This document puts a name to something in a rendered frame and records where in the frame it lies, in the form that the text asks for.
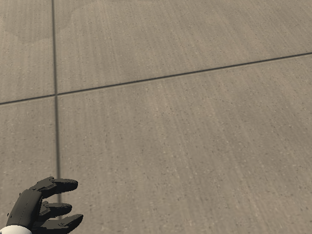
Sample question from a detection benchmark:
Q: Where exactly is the left robot hand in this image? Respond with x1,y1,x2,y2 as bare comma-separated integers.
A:
6,176,83,234

